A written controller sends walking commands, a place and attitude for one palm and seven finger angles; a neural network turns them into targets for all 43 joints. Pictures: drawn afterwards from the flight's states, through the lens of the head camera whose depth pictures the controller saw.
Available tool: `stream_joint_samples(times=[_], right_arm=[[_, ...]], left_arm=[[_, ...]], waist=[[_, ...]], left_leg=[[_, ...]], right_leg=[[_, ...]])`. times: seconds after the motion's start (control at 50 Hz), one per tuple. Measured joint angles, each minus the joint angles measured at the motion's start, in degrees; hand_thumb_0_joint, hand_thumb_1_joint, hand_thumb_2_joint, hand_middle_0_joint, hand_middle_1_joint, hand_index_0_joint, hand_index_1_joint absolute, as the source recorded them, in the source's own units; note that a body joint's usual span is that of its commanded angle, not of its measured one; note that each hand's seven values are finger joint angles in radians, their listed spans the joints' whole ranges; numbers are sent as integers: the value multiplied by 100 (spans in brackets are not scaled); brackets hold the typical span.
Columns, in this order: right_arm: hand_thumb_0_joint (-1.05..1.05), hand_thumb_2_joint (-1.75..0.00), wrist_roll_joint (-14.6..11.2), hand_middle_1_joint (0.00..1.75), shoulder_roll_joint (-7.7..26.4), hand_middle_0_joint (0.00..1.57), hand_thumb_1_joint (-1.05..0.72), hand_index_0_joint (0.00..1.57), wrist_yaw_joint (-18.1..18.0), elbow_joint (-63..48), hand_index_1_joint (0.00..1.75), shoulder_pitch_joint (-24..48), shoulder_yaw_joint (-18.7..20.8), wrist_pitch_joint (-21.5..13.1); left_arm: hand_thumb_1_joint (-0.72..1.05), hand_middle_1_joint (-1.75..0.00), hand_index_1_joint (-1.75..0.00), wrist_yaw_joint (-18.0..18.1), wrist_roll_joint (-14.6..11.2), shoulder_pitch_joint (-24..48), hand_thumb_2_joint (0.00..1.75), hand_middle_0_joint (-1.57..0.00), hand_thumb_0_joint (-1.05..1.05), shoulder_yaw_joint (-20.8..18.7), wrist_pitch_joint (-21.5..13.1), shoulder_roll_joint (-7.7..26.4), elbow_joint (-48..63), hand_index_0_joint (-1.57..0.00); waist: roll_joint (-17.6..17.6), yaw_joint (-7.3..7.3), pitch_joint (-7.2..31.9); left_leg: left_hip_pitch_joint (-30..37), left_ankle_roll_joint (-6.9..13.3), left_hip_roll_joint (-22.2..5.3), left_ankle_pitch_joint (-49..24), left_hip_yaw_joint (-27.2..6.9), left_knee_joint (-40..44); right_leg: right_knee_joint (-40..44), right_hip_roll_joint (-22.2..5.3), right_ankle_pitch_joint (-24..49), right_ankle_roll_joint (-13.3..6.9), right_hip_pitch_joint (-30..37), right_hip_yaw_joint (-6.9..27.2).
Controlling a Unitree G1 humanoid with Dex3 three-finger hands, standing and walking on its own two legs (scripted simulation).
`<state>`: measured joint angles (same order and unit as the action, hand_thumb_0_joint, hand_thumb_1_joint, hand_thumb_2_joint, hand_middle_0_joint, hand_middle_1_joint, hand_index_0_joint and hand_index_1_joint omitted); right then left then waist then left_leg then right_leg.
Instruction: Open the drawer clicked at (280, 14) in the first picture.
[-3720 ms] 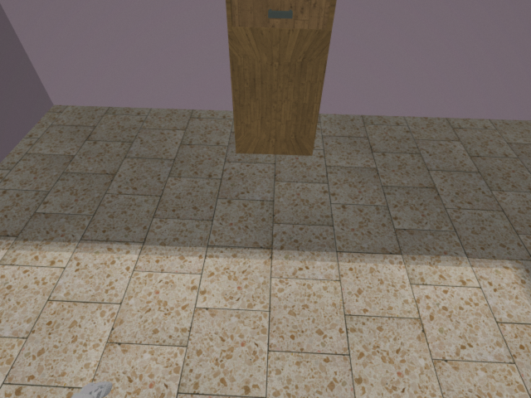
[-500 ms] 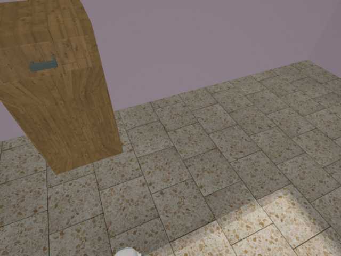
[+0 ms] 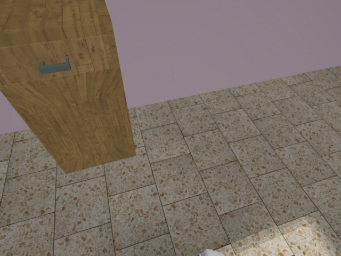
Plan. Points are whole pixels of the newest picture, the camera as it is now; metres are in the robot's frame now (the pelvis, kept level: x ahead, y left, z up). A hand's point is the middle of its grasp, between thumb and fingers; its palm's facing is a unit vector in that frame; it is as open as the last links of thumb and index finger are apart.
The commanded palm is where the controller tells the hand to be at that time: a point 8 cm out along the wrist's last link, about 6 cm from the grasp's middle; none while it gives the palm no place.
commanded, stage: turn to face it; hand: left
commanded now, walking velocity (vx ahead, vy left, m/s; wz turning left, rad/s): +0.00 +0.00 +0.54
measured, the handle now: (55, 64) +0.73 +0.45 +0.02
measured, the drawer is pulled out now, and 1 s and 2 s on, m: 0.00 0.00 0.00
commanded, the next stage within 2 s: take the last steps up to it in 0.44 s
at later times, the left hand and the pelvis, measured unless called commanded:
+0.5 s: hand out of the picture +0.00 +0.19 -0.18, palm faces +0.28 -0.93 -0.22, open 7.3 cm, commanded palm none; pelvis +0.02 -0.01 -0.01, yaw +14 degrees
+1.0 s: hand out of the picture +0.09 +0.22 -0.17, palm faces +0.27 -0.95 -0.16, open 7.4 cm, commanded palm none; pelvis +0.07 +0.03 +0.01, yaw +17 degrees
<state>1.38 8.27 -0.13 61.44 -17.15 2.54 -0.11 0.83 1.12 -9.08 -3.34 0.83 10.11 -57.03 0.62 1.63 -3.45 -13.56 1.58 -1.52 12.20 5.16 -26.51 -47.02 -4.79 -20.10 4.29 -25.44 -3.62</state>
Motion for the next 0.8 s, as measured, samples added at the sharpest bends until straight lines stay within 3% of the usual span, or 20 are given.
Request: stream_joint_samples(times=[0.08,0.16,0.22,0.26,0.42,0.48,0.52,0.54,0.58,0.62,0.7,0.8], right_arm=[[1,-90,-4,30,28,20,-92,20,31,-63,30,-46,77,142],[1,-90,-31,30,209,20,-91,20,53,-212,30,90,204,292],[1,-90,-6,30,345,20,-91,20,94,-291,30,223,264,358],[1,-90,1,30,419,20,-91,20,107,-349,30,315,277,366],[1,-90,-31,30,574,19,-91,19,107,-535,30,786,250,412],[1,-90,-57,30,560,19,-91,19,103,-634,30,985,193,364],[1,-90,-67,30,538,19,-91,19,106,-711,30,1063,144,290],[1,-90,-61,30,516,19,-91,19,108,-736,30,1084,125,232],[1,-90,-34,30,387,19,-91,19,99,-754,30,1126,57,163],[1,-90,-5,30,284,20,-91,20,59,-739,30,1091,-30,114],[0,-90,-11,30,119,20,-91,20,-20,-620,30,875,-132,-16],[-1,-90,-43,30,94,20,-94,20,-103,-427,30,448,-78,-200]], left_arm=[[91,-30,-30,10,-17,115,89,-20,0,5,-49,-10,214,-19],[91,-30,-30,39,43,145,89,-20,0,82,-103,-118,324,-19],[91,-30,-30,67,36,73,89,-20,0,116,-60,-175,370,-20],[91,-30,-30,77,38,11,89,-20,0,131,-59,-186,369,-20],[92,-30,-30,64,104,-325,89,-21,0,110,-58,9,264,-20],[92,-30,-30,44,123,-464,89,-20,0,78,-13,142,149,-20],[91,-30,-30,37,101,-566,89,-20,0,46,31,234,53,-20],[91,-30,-30,33,72,-622,89,-20,0,29,68,288,11,-20],[91,-30,-30,47,33,-652,89,-20,0,2,195,418,-90,-20],[91,-30,-30,49,42,-678,89,-20,0,-4,286,473,-192,-20],[91,-30,-30,-53,64,-665,89,-20,1,15,212,466,-317,-19],[91,-30,-30,-100,74,-581,89,-20,1,72,100,373,-367,-19]], waist=[[-112,82,43],[-341,139,18],[-348,108,60],[-305,73,72],[-57,-210,-21],[40,-313,-90],[84,-341,-106],[124,-346,-101],[293,-402,-147],[301,-419,-118],[195,-368,-15],[156,-261,126]], left_leg=[[-166,-162,35,272,-194,-436],[-885,-282,56,1401,-409,-2374],[-1310,-370,-23,1213,-322,-3637],[-1404,-431,-104,1028,-289,-3896],[-954,-505,-234,1193,-211,-2632],[-633,-449,-191,1230,-104,-1892],[-289,-400,-158,808,-14,-1103],[-146,-230,-126,655,23,-787],[-137,28,-25,769,66,-854],[-23,123,-16,774,50,-714],[334,182,29,498,-46,-98],[770,247,168,273,-77,516]], right_leg=[[1264,134,512,1,595,-89],[1286,99,529,-528,746,-417],[1534,9,535,-570,965,-638],[1700,-42,590,-564,1083,-761],[1828,-242,597,-488,1190,-1123],[1679,-321,538,-400,1102,-1207],[1468,-380,442,-303,1019,-1273],[1284,-438,352,-242,947,-1288],[611,-408,-451,-113,698,-891],[-192,-229,-857,-76,443,-497],[-1245,-58,-434,-55,112,-108],[-1374,-71,9,-18,-15,83]])
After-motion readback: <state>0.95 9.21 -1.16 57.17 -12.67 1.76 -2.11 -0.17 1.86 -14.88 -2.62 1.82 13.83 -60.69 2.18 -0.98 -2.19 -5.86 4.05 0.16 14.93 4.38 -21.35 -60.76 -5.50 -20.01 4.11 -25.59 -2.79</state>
